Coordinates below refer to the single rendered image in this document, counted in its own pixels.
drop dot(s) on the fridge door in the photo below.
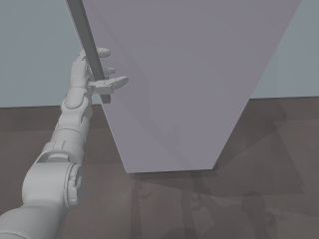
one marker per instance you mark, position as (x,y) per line
(192,66)

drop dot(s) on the robot left upper arm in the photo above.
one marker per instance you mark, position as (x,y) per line
(50,190)

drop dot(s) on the robot left forearm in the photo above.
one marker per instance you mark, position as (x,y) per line
(70,134)

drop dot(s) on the robot left hand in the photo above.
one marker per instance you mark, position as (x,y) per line
(81,75)

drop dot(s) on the handle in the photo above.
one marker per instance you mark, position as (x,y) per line
(83,27)

